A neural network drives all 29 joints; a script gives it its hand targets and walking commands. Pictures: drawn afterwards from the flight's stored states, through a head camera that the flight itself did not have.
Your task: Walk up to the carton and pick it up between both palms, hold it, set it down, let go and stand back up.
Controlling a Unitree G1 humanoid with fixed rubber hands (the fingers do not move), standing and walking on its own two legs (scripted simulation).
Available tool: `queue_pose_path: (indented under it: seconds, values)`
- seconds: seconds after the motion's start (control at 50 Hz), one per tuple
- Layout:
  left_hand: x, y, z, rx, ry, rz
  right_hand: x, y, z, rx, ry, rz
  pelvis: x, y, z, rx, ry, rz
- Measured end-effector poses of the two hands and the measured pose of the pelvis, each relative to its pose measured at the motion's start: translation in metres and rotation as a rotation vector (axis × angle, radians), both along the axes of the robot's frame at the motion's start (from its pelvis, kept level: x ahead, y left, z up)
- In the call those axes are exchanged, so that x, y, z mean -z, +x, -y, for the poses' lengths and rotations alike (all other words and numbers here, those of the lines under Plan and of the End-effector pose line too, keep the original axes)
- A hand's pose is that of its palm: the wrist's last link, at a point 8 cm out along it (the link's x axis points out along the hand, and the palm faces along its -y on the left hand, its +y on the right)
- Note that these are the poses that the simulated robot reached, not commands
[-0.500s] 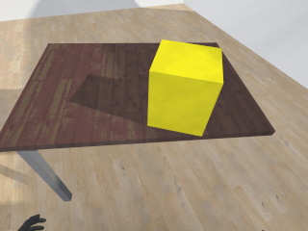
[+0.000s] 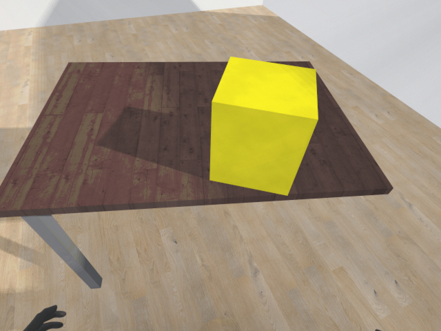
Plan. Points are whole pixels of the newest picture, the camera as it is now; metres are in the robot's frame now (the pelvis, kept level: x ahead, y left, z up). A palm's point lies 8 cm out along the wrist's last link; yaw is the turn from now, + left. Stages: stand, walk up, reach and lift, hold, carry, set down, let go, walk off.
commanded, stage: walk up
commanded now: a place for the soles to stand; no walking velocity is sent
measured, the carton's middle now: (259, 127) +0.59 -0.11 +0.03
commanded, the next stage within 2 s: none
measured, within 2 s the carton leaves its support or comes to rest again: neither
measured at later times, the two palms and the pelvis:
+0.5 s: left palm out of the picture +0.13 +0.31 -0.06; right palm out of the picture +0.09 -0.32 -0.07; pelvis +0.00 +0.00 +0.00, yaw +0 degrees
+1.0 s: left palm out of the picture +0.12 +0.32 -0.06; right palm out of the picture +0.09 -0.32 -0.07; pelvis +0.00 +0.00 +0.00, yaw +1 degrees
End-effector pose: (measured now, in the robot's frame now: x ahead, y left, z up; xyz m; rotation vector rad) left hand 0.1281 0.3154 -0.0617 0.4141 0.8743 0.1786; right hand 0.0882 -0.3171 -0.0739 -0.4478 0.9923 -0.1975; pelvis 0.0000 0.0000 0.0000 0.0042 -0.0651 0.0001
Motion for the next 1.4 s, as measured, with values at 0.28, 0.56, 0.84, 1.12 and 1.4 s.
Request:
queue_pose_path:
  seconds: [0.28, 0.56, 0.84, 1.12, 1.4]
  values:
    - [-0.001, -0.0016, -0.0002, -0.002, 0.003, 0.005, 0.0004, -0.0001, 0.0005, -0.004, 0.0, 0.002, 0.0002, -0.0016, 0.0007, -0.004, 0.001, 0.002]
    - [-0.0012, -0.0013, -0.0019, -0.005, 0.003, 0.007, 0.0005, 0.0016, -0.0007, -0.006, -0.001, 0.002, 0.0004, -0.0007, -0.0005, -0.007, 0.0, 0.004]
    - [-0.0015, -0.0022, -0.0033, -0.011, 0.007, 0.004, 0.0008, 0.0051, -0.0009, -0.015, -0.001, 0.001, 0.0003, 0.0001, -0.0002, -0.014, 0.0, -0.001]
    - [-0.002, -0.0029, -0.0041, -0.013, 0.009, 0.007, 0.0013, 0.0051, -0.0013, -0.016, -0.001, 0.005, 0.0009, -0.0009, -0.0006, -0.015, 0.0, 0.0]
    - [-0.0021, -0.0037, -0.0044, -0.015, 0.009, 0.007, 0.0012, 0.0052, -0.0012, -0.018, -0.002, 0.007, 0.001, -0.0016, -0.0005, -0.016, 0.0, 0.0]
